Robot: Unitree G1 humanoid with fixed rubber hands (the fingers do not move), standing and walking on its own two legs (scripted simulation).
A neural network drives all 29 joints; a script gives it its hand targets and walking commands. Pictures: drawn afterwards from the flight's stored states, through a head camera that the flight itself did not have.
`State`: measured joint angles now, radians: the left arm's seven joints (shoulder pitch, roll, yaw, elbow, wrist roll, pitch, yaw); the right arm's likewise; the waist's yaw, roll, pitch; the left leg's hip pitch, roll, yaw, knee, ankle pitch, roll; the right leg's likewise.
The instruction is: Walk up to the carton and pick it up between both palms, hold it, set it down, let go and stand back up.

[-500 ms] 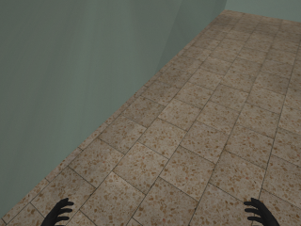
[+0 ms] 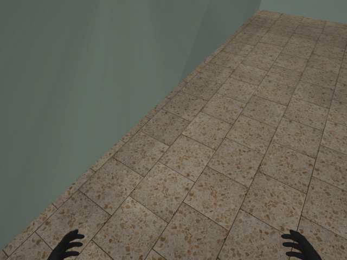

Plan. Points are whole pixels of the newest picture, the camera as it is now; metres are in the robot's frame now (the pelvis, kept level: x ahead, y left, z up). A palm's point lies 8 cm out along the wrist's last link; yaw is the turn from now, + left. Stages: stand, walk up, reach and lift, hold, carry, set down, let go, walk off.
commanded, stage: stand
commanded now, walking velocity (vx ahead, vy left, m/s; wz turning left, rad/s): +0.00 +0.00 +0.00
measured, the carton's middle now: out of the picture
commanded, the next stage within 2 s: walk up in 1.42 s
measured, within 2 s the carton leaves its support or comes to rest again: neither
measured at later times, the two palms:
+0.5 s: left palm out of the picture +0.13 +0.30 -0.07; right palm out of the picture +0.13 -0.27 -0.08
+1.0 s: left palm out of the picture +0.12 +0.31 -0.08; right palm out of the picture +0.13 -0.28 -0.08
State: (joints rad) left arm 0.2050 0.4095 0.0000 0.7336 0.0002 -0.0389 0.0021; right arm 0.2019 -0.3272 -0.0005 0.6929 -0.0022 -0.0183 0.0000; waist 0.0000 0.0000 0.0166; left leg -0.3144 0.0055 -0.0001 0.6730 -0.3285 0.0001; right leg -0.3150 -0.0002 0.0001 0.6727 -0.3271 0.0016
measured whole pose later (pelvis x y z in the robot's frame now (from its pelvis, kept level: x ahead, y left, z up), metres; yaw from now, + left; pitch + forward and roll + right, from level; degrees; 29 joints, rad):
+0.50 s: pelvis +0.00 +0.00 +0.00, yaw +0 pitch -1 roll +0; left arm 0.20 0.41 0.00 0.76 0.00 -0.04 0.00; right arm 0.20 -0.33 0.00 0.71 0.00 -0.02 0.00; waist 0.00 0.00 0.02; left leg -0.31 0.01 0.00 0.65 -0.32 0.00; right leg -0.31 0.00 0.00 0.65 -0.31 0.00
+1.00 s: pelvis +0.00 +0.00 +0.00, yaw +0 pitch -1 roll +0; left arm 0.19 0.41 0.00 0.78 0.00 -0.04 0.00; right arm 0.20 -0.33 0.00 0.73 0.00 -0.02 0.00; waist 0.00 0.00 0.02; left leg -0.31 0.01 0.00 0.64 -0.31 0.00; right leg -0.31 0.00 0.00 0.64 -0.30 0.00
